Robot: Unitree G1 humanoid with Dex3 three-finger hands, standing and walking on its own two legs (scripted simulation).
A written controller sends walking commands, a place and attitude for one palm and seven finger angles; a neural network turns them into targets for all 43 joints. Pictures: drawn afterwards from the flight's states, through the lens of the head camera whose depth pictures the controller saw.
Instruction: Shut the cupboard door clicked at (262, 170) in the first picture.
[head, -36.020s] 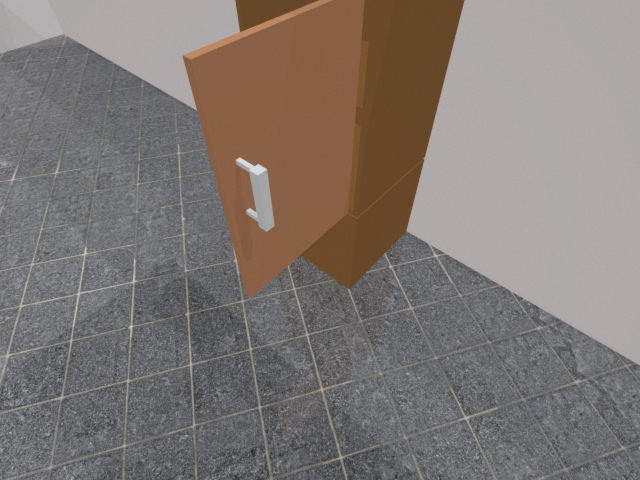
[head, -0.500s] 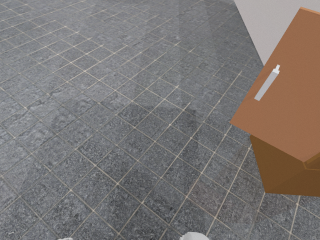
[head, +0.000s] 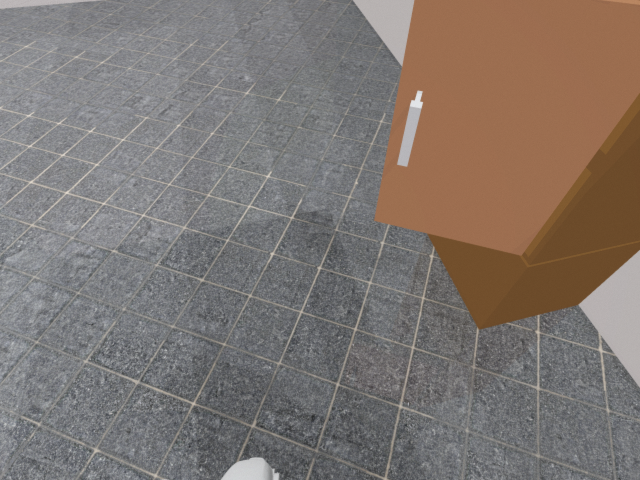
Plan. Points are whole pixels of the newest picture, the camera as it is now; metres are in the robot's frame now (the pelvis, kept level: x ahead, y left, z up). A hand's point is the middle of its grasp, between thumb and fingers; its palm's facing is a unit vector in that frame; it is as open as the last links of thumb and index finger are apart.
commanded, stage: turn to face it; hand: left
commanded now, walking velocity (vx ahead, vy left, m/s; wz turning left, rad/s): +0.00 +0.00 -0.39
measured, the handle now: (410, 129) +0.76 -0.14 -0.01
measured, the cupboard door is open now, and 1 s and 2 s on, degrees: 59 59 59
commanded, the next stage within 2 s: take the last steps up to it in 0.30 s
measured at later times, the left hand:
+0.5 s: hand out of the picture +0.13 +0.19 -0.17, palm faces -0.19 -0.95 -0.24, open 7.4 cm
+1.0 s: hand (225, 429) +0.21 +0.16 -0.18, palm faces -0.29 -0.95 -0.13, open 7.4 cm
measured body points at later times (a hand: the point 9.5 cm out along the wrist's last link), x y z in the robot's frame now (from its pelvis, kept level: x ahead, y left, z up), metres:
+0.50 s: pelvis +0.00 +0.01 -0.01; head +0.03 -0.01 +0.44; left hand +0.14 +0.24 -0.15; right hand -0.03 -0.24 -0.17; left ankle +0.03 +0.13 -0.73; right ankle -0.04 -0.10 -0.74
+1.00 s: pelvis +0.12 -0.01 +0.01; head +0.15 +0.02 +0.45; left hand +0.23 +0.21 -0.16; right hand +0.05 -0.24 -0.12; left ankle +0.13 +0.09 -0.74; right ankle +0.06 -0.16 -0.64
